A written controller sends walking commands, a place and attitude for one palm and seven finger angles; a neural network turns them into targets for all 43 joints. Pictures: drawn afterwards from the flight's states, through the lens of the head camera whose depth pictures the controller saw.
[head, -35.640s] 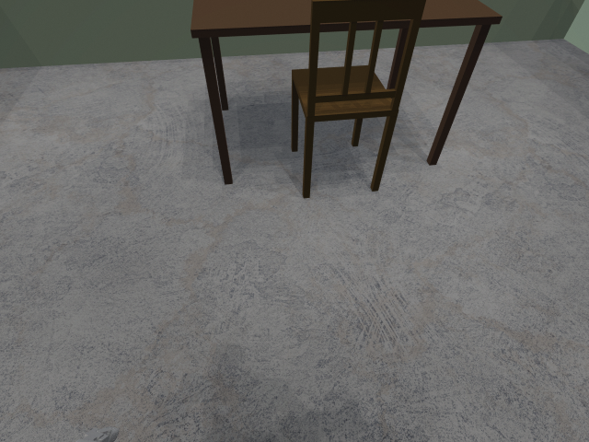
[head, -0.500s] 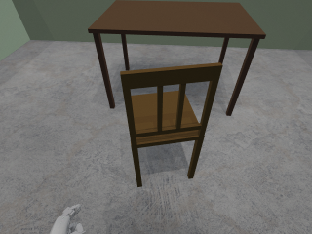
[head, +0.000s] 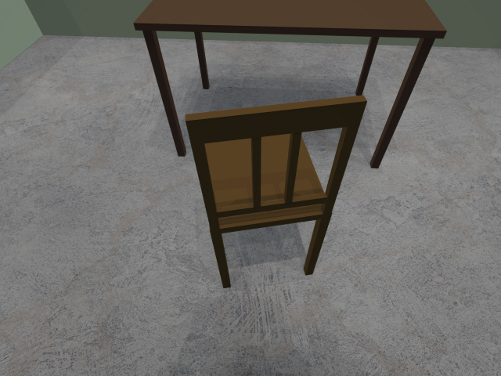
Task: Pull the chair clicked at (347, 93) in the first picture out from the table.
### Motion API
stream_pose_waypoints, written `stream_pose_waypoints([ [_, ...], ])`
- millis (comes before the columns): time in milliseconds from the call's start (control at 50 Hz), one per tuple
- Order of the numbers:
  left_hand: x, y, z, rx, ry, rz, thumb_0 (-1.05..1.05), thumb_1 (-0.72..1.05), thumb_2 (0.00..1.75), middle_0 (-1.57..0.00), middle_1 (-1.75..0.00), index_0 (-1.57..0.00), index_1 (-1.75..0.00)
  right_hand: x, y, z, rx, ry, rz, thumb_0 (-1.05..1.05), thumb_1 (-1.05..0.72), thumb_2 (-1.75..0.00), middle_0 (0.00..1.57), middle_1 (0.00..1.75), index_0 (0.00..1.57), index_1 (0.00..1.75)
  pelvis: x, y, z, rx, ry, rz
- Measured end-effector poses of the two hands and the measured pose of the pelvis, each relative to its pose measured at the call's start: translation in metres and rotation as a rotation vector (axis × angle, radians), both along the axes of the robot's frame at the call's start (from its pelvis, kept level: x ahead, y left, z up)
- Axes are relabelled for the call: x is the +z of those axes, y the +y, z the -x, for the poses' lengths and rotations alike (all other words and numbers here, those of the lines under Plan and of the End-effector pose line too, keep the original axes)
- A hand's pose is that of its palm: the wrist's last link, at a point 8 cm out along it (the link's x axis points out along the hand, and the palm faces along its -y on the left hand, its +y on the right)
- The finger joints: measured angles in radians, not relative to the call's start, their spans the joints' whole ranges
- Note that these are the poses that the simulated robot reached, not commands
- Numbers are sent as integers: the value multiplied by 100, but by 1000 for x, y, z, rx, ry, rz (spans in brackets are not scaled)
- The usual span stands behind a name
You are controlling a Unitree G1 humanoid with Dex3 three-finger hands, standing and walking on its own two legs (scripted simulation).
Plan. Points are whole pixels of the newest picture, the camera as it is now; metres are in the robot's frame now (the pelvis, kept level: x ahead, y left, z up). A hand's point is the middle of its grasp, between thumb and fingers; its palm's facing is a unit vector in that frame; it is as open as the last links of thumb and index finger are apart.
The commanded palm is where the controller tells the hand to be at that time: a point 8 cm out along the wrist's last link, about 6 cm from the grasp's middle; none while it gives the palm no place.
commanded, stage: let the arm hang, fingers relaxed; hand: left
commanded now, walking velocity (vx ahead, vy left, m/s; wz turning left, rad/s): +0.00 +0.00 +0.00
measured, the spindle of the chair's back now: (256, 173) +0.59 +0.02 -0.10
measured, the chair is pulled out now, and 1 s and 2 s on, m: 0.57 0.57 0.57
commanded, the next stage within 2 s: look to check the result in 0.40 s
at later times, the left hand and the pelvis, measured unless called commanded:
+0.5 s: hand out of the picture +0.05 +0.17 -0.17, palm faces -0.01 -0.97 -0.23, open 7.3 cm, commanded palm none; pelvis +0.03 -0.01 +0.00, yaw -1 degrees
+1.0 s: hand out of the picture +0.04 +0.16 -0.17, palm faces +0.00 -0.98 -0.21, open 7.3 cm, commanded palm none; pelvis +0.05 -0.01 +0.00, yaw -2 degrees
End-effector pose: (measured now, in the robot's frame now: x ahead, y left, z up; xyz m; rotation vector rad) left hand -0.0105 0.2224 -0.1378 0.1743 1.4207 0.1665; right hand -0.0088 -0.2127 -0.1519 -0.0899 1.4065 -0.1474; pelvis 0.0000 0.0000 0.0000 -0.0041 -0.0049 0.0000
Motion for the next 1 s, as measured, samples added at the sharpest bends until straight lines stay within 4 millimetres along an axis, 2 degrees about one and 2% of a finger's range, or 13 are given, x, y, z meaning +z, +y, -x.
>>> stream_pose_waypoints([
  [40,-1,-5,-12,-6,-27,10,0,91,90,-20,-30,-20,-30,-1,-2,-6,-1,-5,5,1,-93,-90,20,30,20,30,0,0,-3,-1,-3,-1],
  [160,0,-3,-35,-24,-56,-6,2,94,90,-20,-30,-20,-30,1,-8,-18,-17,-30,15,1,-93,-90,20,30,20,30,1,-2,-12,-12,-7,-4],
  [320,1,-3,-52,-32,-73,-12,1,93,90,-20,-30,-20,-30,1,-8,-21,-26,-14,9,1,-92,-90,20,30,20,30,1,-5,-22,-17,-9,-4],
  [660,0,-11,-49,-22,-19,0,1,92,90,-20,-30,-20,-30,-1,0,-17,-45,39,-11,0,-91,-90,20,30,20,30,1,-7,-37,-24,-8,-4],
  [1000,-2,-16,-49,-13,1,12,1,92,90,-20,-30,-20,-30,-1,0,-28,-48,33,-5,0,-91,-90,20,30,20,30,1,-7,-46,-27,-7,-4],
])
